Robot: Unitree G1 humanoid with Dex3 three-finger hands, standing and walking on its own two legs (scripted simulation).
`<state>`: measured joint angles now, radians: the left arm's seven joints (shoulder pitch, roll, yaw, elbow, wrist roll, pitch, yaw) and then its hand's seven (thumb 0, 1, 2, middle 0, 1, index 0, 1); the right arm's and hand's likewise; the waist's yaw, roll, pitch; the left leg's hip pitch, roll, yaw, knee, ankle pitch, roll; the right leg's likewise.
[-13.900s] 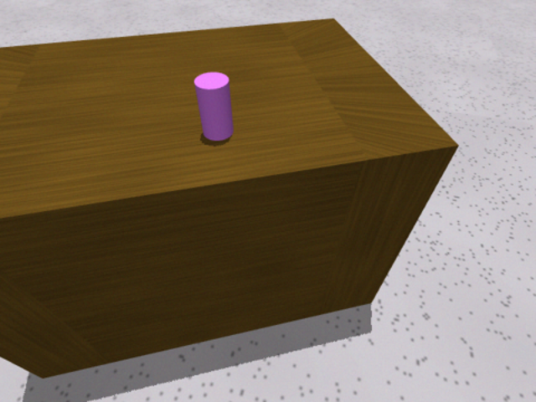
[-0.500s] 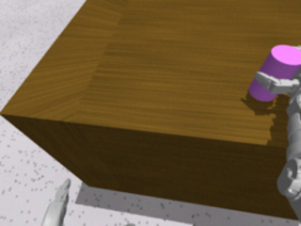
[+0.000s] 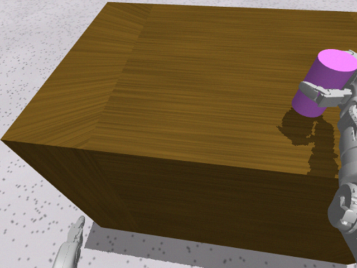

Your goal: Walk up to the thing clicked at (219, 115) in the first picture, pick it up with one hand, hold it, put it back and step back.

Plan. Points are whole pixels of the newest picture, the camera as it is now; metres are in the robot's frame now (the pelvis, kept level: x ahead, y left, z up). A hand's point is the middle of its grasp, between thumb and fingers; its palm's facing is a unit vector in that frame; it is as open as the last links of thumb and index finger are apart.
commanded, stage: settle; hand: right
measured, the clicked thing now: (320, 85) +0.49 -0.24 +0.16
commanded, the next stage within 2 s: lift in 0.04 s
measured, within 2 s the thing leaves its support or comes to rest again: neither
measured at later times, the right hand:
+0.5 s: hand (330, 71) +0.47 -0.23 +0.20, palm faces +0.25 +0.97 +0.00, open 10.0 cm
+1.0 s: hand out of the picture +0.39 -0.21 +0.28, palm faces +0.25 +0.97 -0.01, open 10.0 cm
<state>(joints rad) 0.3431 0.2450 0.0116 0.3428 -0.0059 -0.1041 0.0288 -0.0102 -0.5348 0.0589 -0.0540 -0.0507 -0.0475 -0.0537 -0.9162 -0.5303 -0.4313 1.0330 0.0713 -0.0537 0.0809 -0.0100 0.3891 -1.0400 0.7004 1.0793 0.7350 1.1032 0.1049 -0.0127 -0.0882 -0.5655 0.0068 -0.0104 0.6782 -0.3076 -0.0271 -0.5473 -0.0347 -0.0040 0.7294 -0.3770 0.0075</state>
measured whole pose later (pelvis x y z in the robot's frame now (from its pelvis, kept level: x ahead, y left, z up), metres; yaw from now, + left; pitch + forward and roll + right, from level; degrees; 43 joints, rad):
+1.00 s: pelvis -0.01 +0.01 +0.02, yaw -1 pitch +1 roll +0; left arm 0.31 0.24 0.06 0.48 -0.04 -0.11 0.03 -0.01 -0.53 0.05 -0.04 -0.05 -0.04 -0.05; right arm -0.66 -0.36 -0.36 0.27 0.17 0.49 0.02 -0.01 0.43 -1.08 0.71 1.08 0.75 1.11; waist -0.01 -0.07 -0.08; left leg -0.30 0.03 0.00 0.56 -0.27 -0.02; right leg -0.27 -0.02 0.01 0.57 -0.31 0.01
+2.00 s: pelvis -0.02 +0.01 +0.02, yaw -3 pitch -3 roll +0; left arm 0.26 0.27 0.08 0.62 -0.04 -0.21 0.05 -0.01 -0.53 0.05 -0.05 -0.05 -0.04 -0.05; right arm -0.65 -0.35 -0.35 -0.06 0.22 0.86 0.00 -0.01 0.43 -1.09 0.71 1.08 0.75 1.11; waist -0.02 -0.09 -0.10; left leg -0.24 0.04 0.02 0.54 -0.25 -0.02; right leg -0.22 0.00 0.03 0.55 -0.28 0.01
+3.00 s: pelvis -0.02 +0.01 +0.02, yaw -3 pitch -3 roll +0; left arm 0.24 0.27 0.08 0.65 -0.04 -0.24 0.05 -0.01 -0.52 0.04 -0.05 -0.06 -0.05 -0.05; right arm -0.64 -0.35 -0.35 -0.09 0.23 0.91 0.01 -0.01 0.43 -1.09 0.72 1.08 0.75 1.10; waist -0.01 -0.09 -0.11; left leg -0.24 0.04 0.03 0.55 -0.25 -0.02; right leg -0.22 0.00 0.04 0.55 -0.28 0.01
